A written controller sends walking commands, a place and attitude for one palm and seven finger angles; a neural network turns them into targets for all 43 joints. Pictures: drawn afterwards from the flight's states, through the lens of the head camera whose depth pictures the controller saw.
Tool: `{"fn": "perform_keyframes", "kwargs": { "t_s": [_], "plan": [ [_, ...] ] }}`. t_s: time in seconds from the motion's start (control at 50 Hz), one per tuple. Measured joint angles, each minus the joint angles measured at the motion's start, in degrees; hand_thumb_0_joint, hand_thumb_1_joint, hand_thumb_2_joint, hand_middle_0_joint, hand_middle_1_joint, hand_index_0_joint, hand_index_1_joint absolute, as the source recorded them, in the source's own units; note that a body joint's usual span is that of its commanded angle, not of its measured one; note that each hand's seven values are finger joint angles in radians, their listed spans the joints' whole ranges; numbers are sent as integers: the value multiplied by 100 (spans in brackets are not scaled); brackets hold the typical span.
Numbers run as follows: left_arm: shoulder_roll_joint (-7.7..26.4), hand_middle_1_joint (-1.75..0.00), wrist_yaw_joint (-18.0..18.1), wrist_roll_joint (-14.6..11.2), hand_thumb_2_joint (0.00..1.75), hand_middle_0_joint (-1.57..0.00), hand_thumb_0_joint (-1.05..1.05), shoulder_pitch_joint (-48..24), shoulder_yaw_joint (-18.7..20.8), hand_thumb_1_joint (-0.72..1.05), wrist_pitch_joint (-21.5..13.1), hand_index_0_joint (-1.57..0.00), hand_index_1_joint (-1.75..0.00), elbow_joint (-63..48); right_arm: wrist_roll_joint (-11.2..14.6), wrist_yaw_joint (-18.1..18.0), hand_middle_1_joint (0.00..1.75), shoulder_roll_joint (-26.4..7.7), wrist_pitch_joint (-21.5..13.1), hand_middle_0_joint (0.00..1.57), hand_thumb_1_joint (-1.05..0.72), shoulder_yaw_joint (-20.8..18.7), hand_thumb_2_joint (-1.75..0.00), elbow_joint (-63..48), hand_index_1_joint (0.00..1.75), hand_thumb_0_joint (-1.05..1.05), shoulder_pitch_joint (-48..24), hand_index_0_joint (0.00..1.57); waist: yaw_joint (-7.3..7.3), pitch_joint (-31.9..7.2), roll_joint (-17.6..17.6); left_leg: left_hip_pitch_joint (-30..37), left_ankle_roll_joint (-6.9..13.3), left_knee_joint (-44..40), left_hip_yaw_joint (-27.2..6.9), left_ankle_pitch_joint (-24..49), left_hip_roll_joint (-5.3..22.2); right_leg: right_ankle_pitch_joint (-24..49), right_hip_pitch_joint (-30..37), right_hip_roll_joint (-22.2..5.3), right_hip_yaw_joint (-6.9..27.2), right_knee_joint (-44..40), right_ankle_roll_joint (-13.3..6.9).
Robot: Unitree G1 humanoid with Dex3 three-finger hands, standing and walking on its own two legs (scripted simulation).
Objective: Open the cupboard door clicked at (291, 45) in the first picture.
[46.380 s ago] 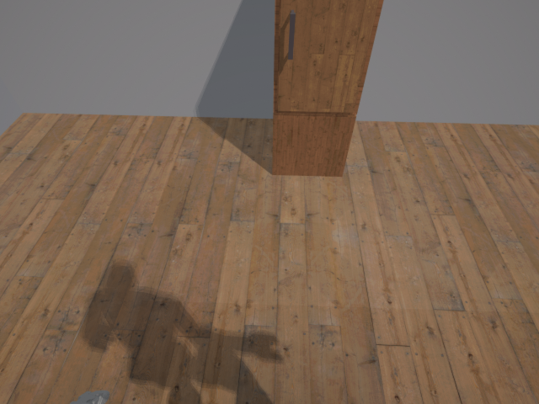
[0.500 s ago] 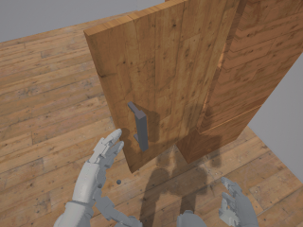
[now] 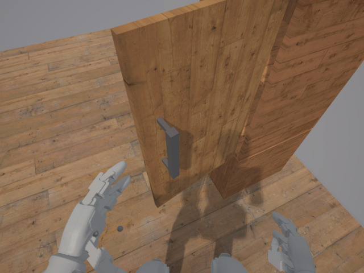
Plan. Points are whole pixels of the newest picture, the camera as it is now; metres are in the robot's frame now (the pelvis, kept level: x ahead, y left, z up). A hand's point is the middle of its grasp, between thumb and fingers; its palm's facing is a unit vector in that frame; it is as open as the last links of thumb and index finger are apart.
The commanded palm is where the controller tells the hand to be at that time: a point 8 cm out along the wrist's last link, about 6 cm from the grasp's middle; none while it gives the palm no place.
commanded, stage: draw the hand back to the body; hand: left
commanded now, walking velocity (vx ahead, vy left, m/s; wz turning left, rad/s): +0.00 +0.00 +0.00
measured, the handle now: (168, 150) +0.35 +0.05 +0.08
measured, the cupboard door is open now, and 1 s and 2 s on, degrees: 100 100 100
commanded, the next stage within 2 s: step back with the hand held close in 1.52 s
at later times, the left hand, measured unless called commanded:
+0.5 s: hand (70, 209) +0.20 +0.19 +0.14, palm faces -0.06 -0.98 -0.18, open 16.0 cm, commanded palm +0.17 +0.24 +0.17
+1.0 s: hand (0, 165) +0.23 +0.25 +0.22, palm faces +0.37 -0.83 -0.41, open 10.7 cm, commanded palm +0.18 +0.30 +0.24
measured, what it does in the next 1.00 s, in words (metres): rises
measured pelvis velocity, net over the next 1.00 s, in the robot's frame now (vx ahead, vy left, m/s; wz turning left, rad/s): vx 0.04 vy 0.01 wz -0.01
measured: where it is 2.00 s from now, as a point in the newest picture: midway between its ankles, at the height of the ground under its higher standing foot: outside the picture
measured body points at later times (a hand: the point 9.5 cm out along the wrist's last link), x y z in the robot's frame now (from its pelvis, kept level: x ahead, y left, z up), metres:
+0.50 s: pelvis +0.01 +0.01 +0.04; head +0.02 +0.01 +0.49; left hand +0.20 +0.24 +0.15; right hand +0.20 -0.22 -0.01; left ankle -0.01 +0.10 -0.65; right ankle +0.05 -0.11 -0.65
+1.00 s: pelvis +0.04 +0.01 +0.09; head +0.02 -0.01 +0.53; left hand +0.20 +0.29 +0.25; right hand +0.22 -0.20 +0.01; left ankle -0.01 +0.10 -0.65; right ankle +0.05 -0.11 -0.65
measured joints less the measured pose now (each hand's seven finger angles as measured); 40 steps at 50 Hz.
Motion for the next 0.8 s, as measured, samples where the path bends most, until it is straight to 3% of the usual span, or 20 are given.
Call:
{"fn": "perform_keyframes", "kwargs": {
  "t_s": [0.08, 0.2, 0.46, 0.54, 0.6, 0.68, 0.8],
  "plan": [
    [141, -30, 51, -5, 30, -15, -1, -37, 125, -50, 239, -15, -30, -156, 47, -30, 30, 45, 54, 20, -91, 37, -90, 14, 30, 2, 27, 21, -3, 42, 5, 186, 5, -121, 14, 42, 11, 52, 184, 20, 15, -128, 5],
    [240, -30, 1, -235, 30, -15, -1, 95, 484, -50, 449, -15, -30, -297, 109, -77, 30, 62, 38, 20, -91, 122, -90, 66, 30, 2, 138, 21, -34, 36, 78, 653, 19, -557, 6, 203, 18, 215, 679, 51, 13, -594, 38],
    [450, -30, -292, -496, 31, -15, -1, 154, 949, -46, 847, -15, -30, -440, 178, -118, 30, -69, -350, 20, -90, 152, -90, 296, 30, 2, 126, 21, 12, 135, 113, 1477, 52, -1201, -19, 392, 25, 427, 1557, 97, -1, -1311, 94],
    [560, -30, 879, 291, 34, -16, -1, 363, 851, -39, 1291, -16, -30, -919, 55, -238, 30, 12, -290, 20, -91, 112, -90, 318, 30, 2, 146, 21, 116, 168, 95, 1886, 73, -1595, 70, 508, 12, 532, 1913, 107, 93, -1637, 125],
    [477, -30, 1509, 608, 38, -16, -1, 578, 797, -31, 1513, -16, -30, -1130, 4, -279, 30, 59, -221, 20, -91, 111, -90, 377, 30, 2, 154, 21, 151, 238, 127, 2221, 84, -1951, 103, 641, -18, 642, 2231, 96, 131, -1953, 148],
    [486, -30, 1900, 806, 43, -17, -1, 578, 819, -19, 1630, -17, -30, -1109, -45, -321, 30, 73, -175, 20, -91, 158, -90, 573, 30, 2, 147, 21, 243, 382, 151, 2656, 104, -2388, 114, 813, -71, 770, 2649, 63, 150, -2328, 175],
    [544, -30, 2107, 878, 51, -17, 0, 300, 1067, 1, 1646, -18, -30, -937, -77, -311, 30, 75, -209, 20, -90, 214, -90, 905, 30, 2, 38, 21, 322, 598, 176, 3236, 109, -2962, 116, 1042, -121, 944, 3203, 38, 162, -2820, 195]
  ]
}}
